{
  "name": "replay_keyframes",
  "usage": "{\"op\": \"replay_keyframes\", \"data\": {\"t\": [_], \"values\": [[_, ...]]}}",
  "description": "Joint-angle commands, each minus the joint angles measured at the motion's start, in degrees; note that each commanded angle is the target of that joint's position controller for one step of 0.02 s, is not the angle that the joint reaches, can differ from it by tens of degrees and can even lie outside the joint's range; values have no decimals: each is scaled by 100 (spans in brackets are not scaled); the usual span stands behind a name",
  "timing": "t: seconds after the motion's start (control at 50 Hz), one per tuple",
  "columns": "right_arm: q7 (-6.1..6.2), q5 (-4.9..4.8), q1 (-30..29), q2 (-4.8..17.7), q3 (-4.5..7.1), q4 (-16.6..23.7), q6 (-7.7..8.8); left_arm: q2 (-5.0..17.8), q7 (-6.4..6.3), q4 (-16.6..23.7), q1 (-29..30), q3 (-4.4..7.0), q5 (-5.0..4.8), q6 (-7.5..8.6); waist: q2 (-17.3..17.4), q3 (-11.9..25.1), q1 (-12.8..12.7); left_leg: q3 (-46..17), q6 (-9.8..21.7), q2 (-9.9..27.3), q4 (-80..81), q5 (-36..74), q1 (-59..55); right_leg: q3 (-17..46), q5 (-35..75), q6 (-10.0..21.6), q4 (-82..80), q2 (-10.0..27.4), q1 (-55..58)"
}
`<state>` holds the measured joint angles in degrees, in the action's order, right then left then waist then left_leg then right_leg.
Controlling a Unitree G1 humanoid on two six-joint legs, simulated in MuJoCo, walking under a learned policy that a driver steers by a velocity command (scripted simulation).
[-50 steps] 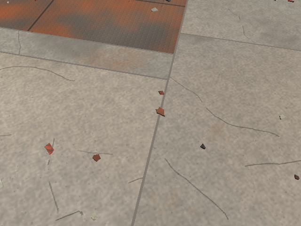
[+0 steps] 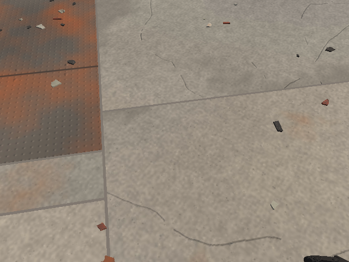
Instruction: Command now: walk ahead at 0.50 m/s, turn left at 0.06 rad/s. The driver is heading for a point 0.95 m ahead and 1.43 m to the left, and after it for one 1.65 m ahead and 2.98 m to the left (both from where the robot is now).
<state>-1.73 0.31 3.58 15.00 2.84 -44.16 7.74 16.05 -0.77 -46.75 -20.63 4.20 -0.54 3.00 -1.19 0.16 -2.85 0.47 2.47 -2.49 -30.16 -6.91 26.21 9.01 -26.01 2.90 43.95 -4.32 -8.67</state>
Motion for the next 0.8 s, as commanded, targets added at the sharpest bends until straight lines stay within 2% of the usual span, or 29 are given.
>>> {"op": "replay_keyframes", "data": {"t": [0.02, 0.04, 0.06, 0.08, 0.1, 0.14, 0.18, 0.24, 0.3, 0.34, 0.38, 0.4, 0.42, 0.44, 0.46, 0.48, 0.5, 0.52, 0.54, 0.58, 0.6, 0.66, 0.74, 0.8], "values": [[-38, -205, 1676, 949, 293, -107, -61, 713, 46, 556, -95, 53, -78, 257, 1211, 981, 734, -4210, 1545, 2194, 1380, -1778, -4072, -1, -300, -68, 3101, 321, -3662], [-28, -136, 1313, 812, 240, 38, -123, 716, 57, 677, 446, 37, -65, 300, 623, 462, 709, -3516, 1350, 1945, 1459, -1566, -3309, -174, 157, -36, 2981, 538, -3662], [-33, -81, 1106, 738, 205, 86, -163, 655, 55, 771, 750, 43, 36, 338, 299, 41, 596, -3041, 1294, 1715, 1597, -995, -2600, -292, 462, -43, 2547, 684, -3575], [-20, -45, 1024, 654, 164, 128, -166, 620, 46, 800, 755, 70, 115, 351, 322, 14, 442, -2744, 1222, 1531, 1674, -404, -2241, -297, 699, -65, 2121, 839, -3267], [-11, -36, 1008, 634, 149, 136, -181, 536, 44, 819, 693, 67, 141, 348, 463, 63, 344, -2532, 1205, 1361, 1744, 17, -2035, -353, 783, -120, 1806, 871, -2998], [40, -83, 1110, 721, 178, 119, -195, 385, 29, 865, 698, 37, 153, 320, 644, 155, 285, -2171, 1258, 1212, 1818, 597, -1802, -512, 863, -267, 1209, 835, -2771], [123, -128, 1241, 915, 248, 92, -219, 267, 8, 993, 1076, -16, 144, 302, 616, 109, 354, -1902, 1241, 1123, 1877, 859, -1569, -602, 1343, -411, 419, 760, -2640], [203, -175, 1494, 996, 287, 45, -294, 168, 46, 1129, 1679, -71, 96, 328, 622, 37, 555, -1675, 1048, 934, 1828, 728, -1286, -607, 2392, -513, -669, 564, -2197], [237, -208, 1833, 963, 283, -12, -382, 239, 108, 1262, 2143, -59, 18, 378, 669, 1, 718, -1861, 970, 954, 1612, 440, -1341, -555, 2754, -544, -1239, 374, -1875], [259, -217, 1943, 960, 289, -10, -436, 351, 143, 1340, 2291, -19, -11, 425, 697, -2, 704, -2176, 902, 1035, 1380, 192, -1551, -478, 2552, -503, -1562, 315, -1685], [279, -210, 1864, 992, 313, 42, -478, 481, 152, 1322, 2109, 44, -31, 480, 818, 33, 513, -2446, 798, 1065, 1072, 137, -1661, -477, 2269, -383, -1852, 307, -1242], [282, -207, 1781, 909, 294, 88, -490, 568, 131, 1225, 1755, 102, -19, 498, 820, 152, 301, -2429, 679, 927, 769, 221, -1579, -521, 2262, -254, -2082, 348, -696], [271, -170, 1669, 732, 236, 176, -471, 757, 84, 1127, 1178, 185, 42, 511, 749, 536, 0, -2220, 499, 678, 58, 345, -1251, -320, 2205, -39, -2051, 691, 276], [257, -64, 1624, 375, 118, 333, -437, 1135, 22, 1029, 207, 282, 109, 498, 19, 1323, -382, -1625, 261, 273, -1617, -567, -455, 658, 2030, 347, -1963, 1761, 1718], [263, -228, 2357, 162, 38, 519, -371, 1467, 61, 842, -128, 358, 148, 389, -1821, 1780, -27, -936, 18, -267, -3142, -2782, 1370, 3059, 939, 1197, -2409, 2899, 2955], [276, -292, 2323, 721, 144, 370, -379, 971, 86, 881, -10, 264, 64, 367, -1263, 1291, -93, -1026, -59, 225, -3946, -2605, 2016, 3326, 45, 1171, -2587, 2898, 2609], [262, -245, 1805, 946, 215, 415, -417, 636, 76, 908, 186, 171, 43, 352, -694, 649, -193, -970, -98, 396, -4167, -2055, 2137, 2415, 310, 957, -2642, 2619, 2004], [256, -192, 1572, 874, 223, 441, -451, 531, 92, 918, 467, 116, 82, 337, -302, 324, -76, -842, -147, 557, -4102, -1645, 1918, 1701, 992, 825, -2784, 2333, 1369], [235, -149, 1411, 803, 238, 512, -465, 435, 106, 876, 669, 86, 106, 322, -303, 90, 39, -816, -173, 686, -3909, -1377, 1829, 1270, 1472, 794, -2929, 2148, 934], [167, -202, 1372, 599, 228, 588, -539, 370, 117, 803, 838, 67, 125, 347, -529, -63, 210, -698, -195, 866, -3692, -1117, 1511, 521, 2043, 731, -3222, 1901, 376], [148, -200, 1313, 503, 207, 649, -568, 420, 124, 756, 826, 90, 105, 374, -523, -68, 229, -641, -231, 894, -3610, -995, 1508, 293, 2293, 782, -3325, 1888, 290], [113, -148, 990, 421, 171, 834, -598, 644, 101, 592, 774, 169, 93, 400, -325, -120, 231, -616, -344, 955, -3015, -441, 1687, -271, 2949, 876, -3483, 1947, 305], [-21, -157, 378, 339, 101, 994, -540, 841, 57, 433, 694, 207, 65, 336, -225, -216, 29, -336, -270, 881, -1705, 702, 1380, -1085, 3158, 683, -3488, 1797, 392], [-114, -170, -138, 347, 83, 1213, -534, 1010, 45, 284, 447, 245, -8, 271, -204, -354, -131, -93, -135, 788, -1075, 766, 1245, -1365, 3150, 567, -3420, 1909, 691]]}}
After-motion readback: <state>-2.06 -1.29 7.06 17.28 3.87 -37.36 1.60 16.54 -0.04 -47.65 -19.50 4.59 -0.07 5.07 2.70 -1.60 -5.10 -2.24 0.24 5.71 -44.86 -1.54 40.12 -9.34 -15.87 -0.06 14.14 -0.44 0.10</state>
